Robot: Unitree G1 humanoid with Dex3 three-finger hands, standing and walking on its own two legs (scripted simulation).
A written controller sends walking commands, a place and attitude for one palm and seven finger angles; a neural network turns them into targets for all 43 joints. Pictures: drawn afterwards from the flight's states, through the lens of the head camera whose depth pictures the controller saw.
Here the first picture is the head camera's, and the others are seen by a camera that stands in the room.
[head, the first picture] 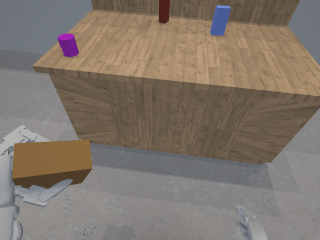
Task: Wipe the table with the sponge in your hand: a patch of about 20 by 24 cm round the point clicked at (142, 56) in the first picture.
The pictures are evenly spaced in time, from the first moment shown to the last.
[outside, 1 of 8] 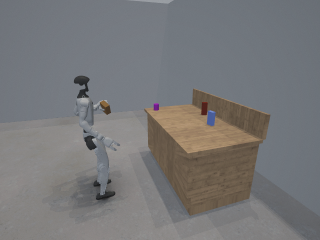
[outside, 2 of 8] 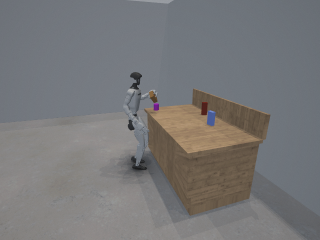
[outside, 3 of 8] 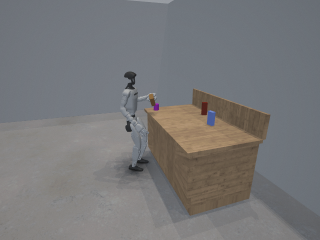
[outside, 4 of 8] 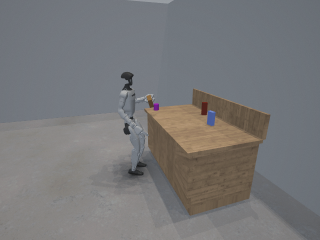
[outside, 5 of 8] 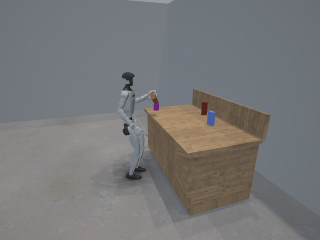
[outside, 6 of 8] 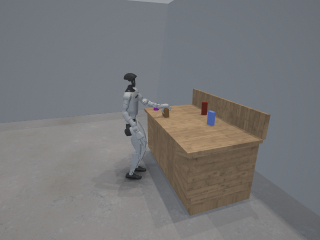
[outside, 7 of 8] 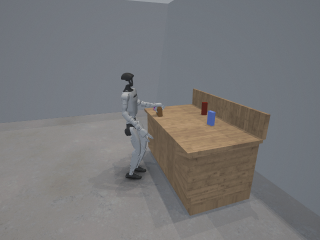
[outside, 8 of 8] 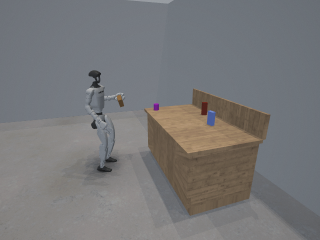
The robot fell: no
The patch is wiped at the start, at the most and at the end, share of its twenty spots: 0.00 0.95 0.95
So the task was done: yes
